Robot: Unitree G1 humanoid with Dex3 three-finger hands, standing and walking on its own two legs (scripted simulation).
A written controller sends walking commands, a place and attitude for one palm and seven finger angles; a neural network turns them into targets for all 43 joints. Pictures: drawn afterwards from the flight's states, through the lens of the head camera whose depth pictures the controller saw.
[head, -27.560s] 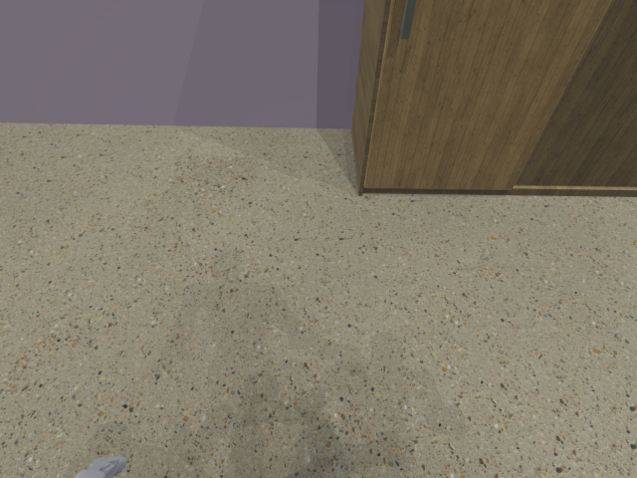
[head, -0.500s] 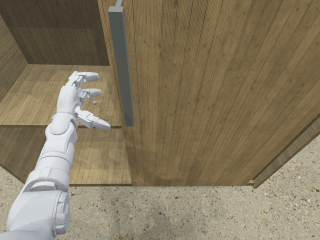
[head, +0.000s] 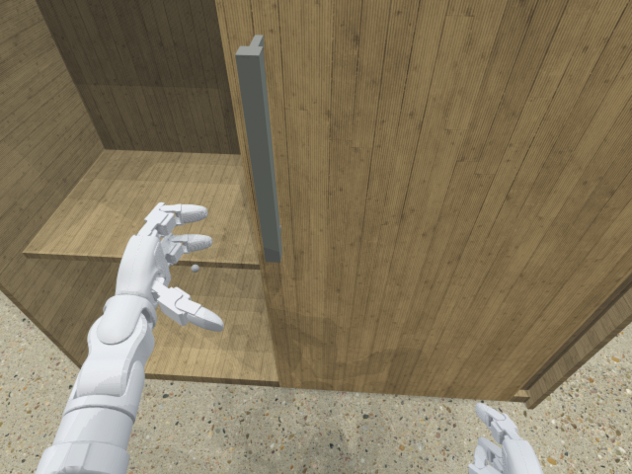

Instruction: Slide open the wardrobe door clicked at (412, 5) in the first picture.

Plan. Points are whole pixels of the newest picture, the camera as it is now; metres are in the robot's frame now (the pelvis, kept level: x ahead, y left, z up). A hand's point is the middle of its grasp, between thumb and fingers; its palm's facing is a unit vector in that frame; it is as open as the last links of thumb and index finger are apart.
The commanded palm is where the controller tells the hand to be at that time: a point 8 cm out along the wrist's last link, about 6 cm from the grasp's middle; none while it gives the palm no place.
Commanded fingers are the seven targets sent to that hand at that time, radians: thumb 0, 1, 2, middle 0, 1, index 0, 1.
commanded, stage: slip the hand off the handle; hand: left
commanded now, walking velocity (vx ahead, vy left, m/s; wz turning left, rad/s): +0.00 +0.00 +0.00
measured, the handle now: (267, 166) +0.48 +0.11 +0.15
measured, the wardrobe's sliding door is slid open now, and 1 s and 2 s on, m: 0.60 0.60 0.60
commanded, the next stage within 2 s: draw the hand back to the body in 0.12 s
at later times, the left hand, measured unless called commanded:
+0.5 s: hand (175, 296) +0.27 +0.18 +0.13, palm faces +0.00 -1.00 -0.05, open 14.7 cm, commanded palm +0.24 +0.23 +0.13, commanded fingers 0.00 -0.55 0.20 -0.25 -1.15 -0.25 -1.15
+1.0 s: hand (99, 336) +0.21 +0.23 +0.14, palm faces +0.33 -0.90 -0.28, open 13.1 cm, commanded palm +0.17 +0.27 +0.16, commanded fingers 0.00 0.14 0.53 -0.23 -0.75 -0.23 -0.75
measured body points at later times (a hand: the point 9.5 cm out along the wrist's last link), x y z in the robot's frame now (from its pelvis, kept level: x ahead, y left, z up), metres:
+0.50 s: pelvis +0.00 -0.02 +0.00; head -0.02 -0.04 +0.45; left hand +0.27 +0.24 +0.13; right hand +0.17 -0.25 -0.07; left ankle +0.01 +0.09 -0.73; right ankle +0.02 -0.10 -0.73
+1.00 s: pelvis +0.00 +0.00 +0.01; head -0.03 -0.02 +0.46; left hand +0.19 +0.28 +0.16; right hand +0.19 -0.22 -0.06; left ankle +0.01 +0.09 -0.73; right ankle +0.02 -0.10 -0.73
